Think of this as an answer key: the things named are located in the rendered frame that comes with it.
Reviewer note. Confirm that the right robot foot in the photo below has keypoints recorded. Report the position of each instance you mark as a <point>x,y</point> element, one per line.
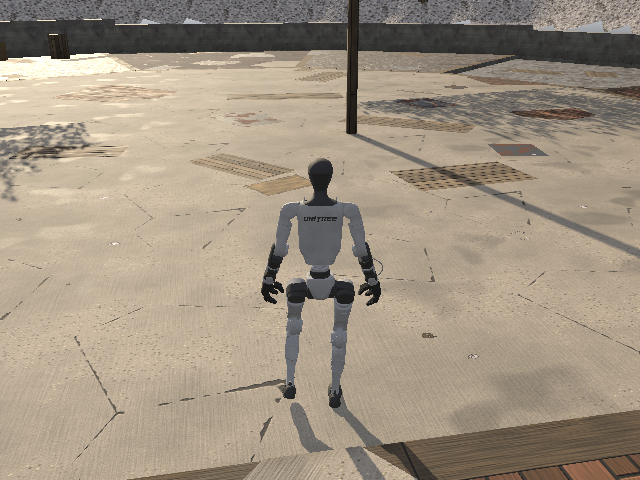
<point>334,399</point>

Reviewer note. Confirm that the right robot hand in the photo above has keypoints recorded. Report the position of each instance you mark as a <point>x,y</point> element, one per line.
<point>375,290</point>

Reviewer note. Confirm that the robot right thigh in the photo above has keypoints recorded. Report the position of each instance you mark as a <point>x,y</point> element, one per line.
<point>343,299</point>

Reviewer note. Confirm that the right robot forearm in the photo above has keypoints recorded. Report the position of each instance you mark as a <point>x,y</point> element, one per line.
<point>368,268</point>

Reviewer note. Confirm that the left robot upper arm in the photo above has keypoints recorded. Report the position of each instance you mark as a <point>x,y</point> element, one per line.
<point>288,211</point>

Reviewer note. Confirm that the left robot hand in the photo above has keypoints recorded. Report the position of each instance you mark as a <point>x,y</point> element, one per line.
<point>266,288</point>

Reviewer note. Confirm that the right robot upper arm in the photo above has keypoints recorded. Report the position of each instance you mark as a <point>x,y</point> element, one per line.
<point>351,211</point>

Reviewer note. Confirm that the left robot forearm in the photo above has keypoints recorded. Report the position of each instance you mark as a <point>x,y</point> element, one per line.
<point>272,267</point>

